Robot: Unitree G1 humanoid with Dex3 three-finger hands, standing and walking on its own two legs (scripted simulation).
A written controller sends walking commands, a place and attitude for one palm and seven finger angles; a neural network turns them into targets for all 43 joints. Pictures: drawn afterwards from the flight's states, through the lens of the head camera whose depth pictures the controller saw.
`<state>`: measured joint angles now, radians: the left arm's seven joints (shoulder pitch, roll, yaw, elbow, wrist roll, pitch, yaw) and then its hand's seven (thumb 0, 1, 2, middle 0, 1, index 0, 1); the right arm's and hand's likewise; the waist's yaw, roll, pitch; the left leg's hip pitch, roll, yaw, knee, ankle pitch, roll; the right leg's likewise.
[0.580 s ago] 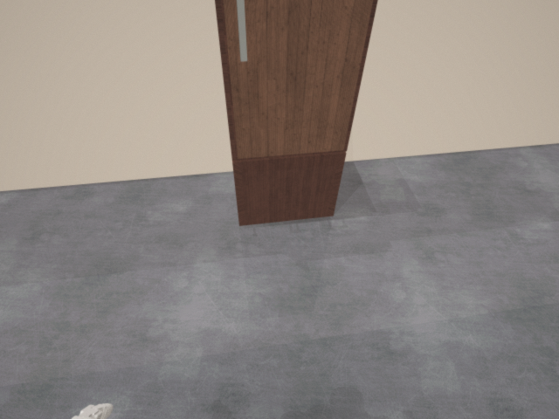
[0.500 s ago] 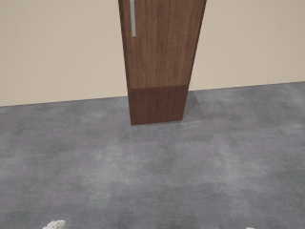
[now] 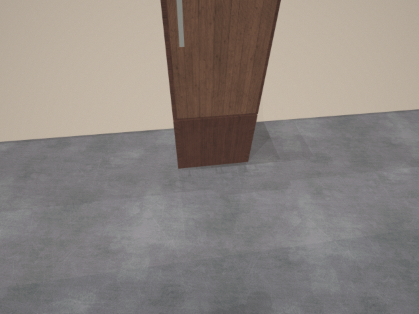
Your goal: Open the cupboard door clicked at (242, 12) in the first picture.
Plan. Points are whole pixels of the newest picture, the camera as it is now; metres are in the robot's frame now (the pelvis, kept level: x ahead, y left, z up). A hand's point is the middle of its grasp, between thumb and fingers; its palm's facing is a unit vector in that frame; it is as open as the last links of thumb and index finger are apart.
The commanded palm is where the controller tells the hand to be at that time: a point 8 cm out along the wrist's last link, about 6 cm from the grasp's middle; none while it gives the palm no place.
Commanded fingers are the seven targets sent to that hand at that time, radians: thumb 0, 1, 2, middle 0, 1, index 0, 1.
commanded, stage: stand and wait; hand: left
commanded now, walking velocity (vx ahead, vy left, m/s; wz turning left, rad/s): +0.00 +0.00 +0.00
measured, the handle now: (180, 21) +1.05 +0.17 +0.13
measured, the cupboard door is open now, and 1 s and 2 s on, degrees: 0 0 0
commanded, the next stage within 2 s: look at it before walking up in 0.24 s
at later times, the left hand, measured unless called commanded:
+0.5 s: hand out of the picture +0.07 +0.24 -0.15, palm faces -0.02 -0.94 -0.33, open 7.4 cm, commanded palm none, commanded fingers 0.00 0.90 0.90 -0.20 -0.30 -0.20 -0.30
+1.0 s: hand out of the picture +0.07 +0.24 -0.15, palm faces -0.03 -0.94 -0.33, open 7.4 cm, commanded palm none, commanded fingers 0.00 0.90 0.90 -0.20 -0.30 -0.20 -0.30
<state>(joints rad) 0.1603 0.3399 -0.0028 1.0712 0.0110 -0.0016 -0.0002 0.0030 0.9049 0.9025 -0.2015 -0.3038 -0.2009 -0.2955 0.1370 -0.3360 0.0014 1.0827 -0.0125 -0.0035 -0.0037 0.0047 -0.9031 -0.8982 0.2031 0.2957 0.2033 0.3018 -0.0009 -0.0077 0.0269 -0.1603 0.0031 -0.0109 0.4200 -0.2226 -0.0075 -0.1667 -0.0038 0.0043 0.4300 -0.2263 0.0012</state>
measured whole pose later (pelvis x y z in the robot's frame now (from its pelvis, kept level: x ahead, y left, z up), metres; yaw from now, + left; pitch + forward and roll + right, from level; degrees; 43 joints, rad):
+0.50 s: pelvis -0.01 +0.00 +0.00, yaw +0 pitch -2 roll +0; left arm 0.14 0.34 0.00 1.09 0.01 -0.01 0.00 0.00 0.91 0.90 -0.20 -0.30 -0.20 -0.30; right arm 0.14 -0.33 0.00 1.11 -0.01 -0.01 0.00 0.00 -0.90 -0.90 0.20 0.30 0.20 0.30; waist 0.00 0.00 0.02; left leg -0.15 0.01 -0.01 0.38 -0.19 -0.01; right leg -0.16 0.00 0.01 0.40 -0.20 0.00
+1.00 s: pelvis +0.00 +0.00 +0.00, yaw +0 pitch -2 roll +0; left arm 0.15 0.34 0.00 1.10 0.01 -0.01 0.00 0.00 0.91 0.90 -0.20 -0.30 -0.20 -0.30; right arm 0.13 -0.34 0.01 1.11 -0.01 -0.01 0.00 0.00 -0.90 -0.90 0.20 0.30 0.20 0.30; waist 0.00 0.00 0.03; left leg -0.14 0.01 -0.01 0.37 -0.19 -0.01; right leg -0.15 0.01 0.01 0.38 -0.19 0.00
